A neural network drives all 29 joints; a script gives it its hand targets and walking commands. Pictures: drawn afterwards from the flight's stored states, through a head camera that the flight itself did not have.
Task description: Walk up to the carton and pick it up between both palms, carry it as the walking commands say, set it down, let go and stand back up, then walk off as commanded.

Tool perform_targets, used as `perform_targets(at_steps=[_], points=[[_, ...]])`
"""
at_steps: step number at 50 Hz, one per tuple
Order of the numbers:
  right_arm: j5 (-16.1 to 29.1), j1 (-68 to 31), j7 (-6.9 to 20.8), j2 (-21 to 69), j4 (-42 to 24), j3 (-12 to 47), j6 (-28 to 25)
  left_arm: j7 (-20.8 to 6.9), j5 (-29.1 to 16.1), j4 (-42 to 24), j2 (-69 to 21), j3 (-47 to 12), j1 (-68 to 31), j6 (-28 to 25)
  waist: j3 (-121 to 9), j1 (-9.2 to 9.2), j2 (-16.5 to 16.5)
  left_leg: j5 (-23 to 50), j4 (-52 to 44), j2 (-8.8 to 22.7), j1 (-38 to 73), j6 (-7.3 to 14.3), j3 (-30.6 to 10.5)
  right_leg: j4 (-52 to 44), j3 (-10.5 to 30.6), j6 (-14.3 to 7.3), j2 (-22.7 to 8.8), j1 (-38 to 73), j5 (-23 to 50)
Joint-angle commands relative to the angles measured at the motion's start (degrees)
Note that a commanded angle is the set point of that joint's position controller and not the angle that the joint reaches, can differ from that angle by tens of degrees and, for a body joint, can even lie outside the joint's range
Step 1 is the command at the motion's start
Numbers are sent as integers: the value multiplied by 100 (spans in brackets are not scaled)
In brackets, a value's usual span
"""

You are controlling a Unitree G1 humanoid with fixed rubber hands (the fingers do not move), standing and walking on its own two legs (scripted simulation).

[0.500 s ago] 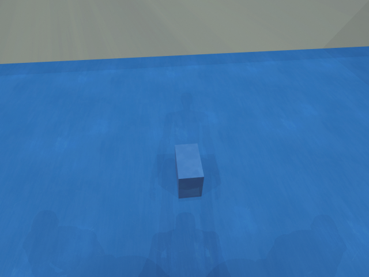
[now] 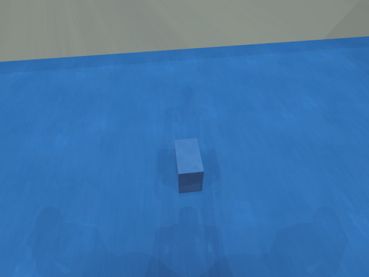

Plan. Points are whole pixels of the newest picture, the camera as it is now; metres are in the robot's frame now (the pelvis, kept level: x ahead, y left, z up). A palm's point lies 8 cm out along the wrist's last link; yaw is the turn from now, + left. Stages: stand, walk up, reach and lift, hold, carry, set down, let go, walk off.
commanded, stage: stand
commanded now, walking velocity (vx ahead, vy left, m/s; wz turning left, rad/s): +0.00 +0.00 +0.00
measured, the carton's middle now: (187, 165) +0.86 -0.03 -0.67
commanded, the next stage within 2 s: none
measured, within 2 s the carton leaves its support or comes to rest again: neither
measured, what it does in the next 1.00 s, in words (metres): stands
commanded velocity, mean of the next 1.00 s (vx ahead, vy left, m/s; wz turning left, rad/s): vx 0.00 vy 0.00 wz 0.00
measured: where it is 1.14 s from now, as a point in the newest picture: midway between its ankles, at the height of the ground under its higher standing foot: outside the picture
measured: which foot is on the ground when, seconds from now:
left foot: down 0.00-1.00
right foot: down 0.00-1.00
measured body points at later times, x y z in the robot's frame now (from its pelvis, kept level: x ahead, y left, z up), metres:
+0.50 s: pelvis +0.02 +0.00 +0.00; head +0.02 +0.00 +0.45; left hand +0.02 +0.21 -0.16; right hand +0.00 -0.22 -0.16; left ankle +0.03 +0.11 -0.74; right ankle +0.03 -0.13 -0.74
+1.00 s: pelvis +0.04 +0.01 +0.00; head +0.04 +0.00 +0.45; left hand +0.11 +0.29 -0.13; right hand +0.11 -0.28 -0.13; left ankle +0.03 +0.11 -0.74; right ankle +0.03 -0.13 -0.74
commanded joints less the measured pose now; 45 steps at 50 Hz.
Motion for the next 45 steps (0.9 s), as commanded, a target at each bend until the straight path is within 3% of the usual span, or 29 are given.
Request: perform_targets(at_steps=[1,3,4,11,14,15,16,17,18,19,20,22,28,30,34,36,38,42,44,45], points=[[-3,448,-17,-392,-120,-41,-59,12,-22,-101,532,76,422,-34,568,-2,-117,-963,-865,408,-524,134,-742,-683,544,-200,-272,-226,-867],[-39,547,-19,-528,-105,-69,-63,16,42,-128,470,56,466,-52,315,8,-181,-596,-750,418,-318,131,-719,-651,445,-179,-306,-44,-627],[-32,550,-13,-384,-116,-42,-81,39,21,-109,470,67,524,-61,388,41,-24,-521,-739,414,-322,118,-712,-618,403,-161,-263,-111,-464],[-6,649,-12,-540,-124,-61,-79,21,25,-157,651,144,313,-80,507,-80,-193,-186,-520,372,-156,90,-505,-850,544,-185,-365,-219,-737],[-67,594,-7,-596,-193,-65,-69,22,13,-136,626,147,405,-79,518,-18,59,-320,-609,397,-276,79,-566,-704,516,-176,-335,-59,-584],[-36,590,1,-591,-161,-54,-88,28,21,-185,652,131,257,-75,567,-86,-81,-173,-613,378,-278,61,-554,-724,434,-151,-317,-25,-530],[-59,614,-13,-509,-187,-60,-105,14,10,-253,711,161,352,-72,456,-4,-14,-19,-564,393,-201,61,-514,-726,429,-145,-328,32,-424],[-24,579,-9,-501,-208,-36,-125,18,-10,-188,566,113,290,-53,638,-34,35,-238,-629,419,-309,36,-564,-712,388,-121,-284,-78,-513],[-38,548,-13,-621,-242,-60,-136,5,-3,-250,693,141,227,-75,609,9,-157,-134,-660,442,-280,58,-603,-649,399,-166,-301,63,-316],[-45,629,-41,-589,-232,-54,-131,8,-21,-216,685,158,282,-52,418,-20,53,-163,-685,438,-169,45,-572,-685,378,-134,-293,97,-321],[-28,497,-34,-727,-285,-75,-133,-10,-28,-248,645,109,286,-100,489,16,189,-214,-706,455,-247,56,-611,-620,381,-166,-283,160,-205],[-27,382,-35,-802,-351,-77,-159,1,-2,-234,1005,206,233,-107,662,3,13,-164,-646,480,-298,93,-602,-688,408,-186,-309,167,-191],[-50,271,-29,-1169,-518,-148,-221,35,35,-455,1281,233,-104,-164,568,-10,-111,163,-647,556,10,129,-670,-616,381,-178,-375,202,-150],[-47,15,-41,-1415,-673,-187,-259,-5,37,-502,1370,233,-254,-181,557,-39,111,136,-570,584,16,154,-659,-661,431,-218,-441,213,-113],[-42,-176,-25,-1625,-766,-175,-230,-18,28,-663,1629,219,-495,-225,436,-24,137,278,-608,645,-15,160,-675,-563,486,-234,-514,549,184],[11,-254,20,-1706,-781,-153,-251,-46,32,-672,1708,192,-436,-237,373,21,-160,274,-668,685,187,156,-757,-581,425,-231,-477,483,60],[-47,-393,15,-1805,-811,-170,-244,-47,7,-735,1802,194,-555,-227,338,61,93,443,-687,648,217,133,-686,-584,429,-188,-472,587,212],[29,-556,49,-1879,-800,-114,-256,-80,-8,-760,2016,172,-718,-205,373,31,-54,572,-706,657,307,156,-623,-606,429,-229,-502,612,394],[17,-767,73,-2014,-842,-109,-268,-77,-61,-833,1992,129,-793,-205,377,68,199,444,-704,660,388,160,-602,-663,510,-235,-508,549,370],[11,-812,75,-2081,-847,-106,-252,-76,-23,-860,2165,133,-962,-207,424,31,85,518,-803,652,338,143,-644,-602,488,-263,-509,537,303]])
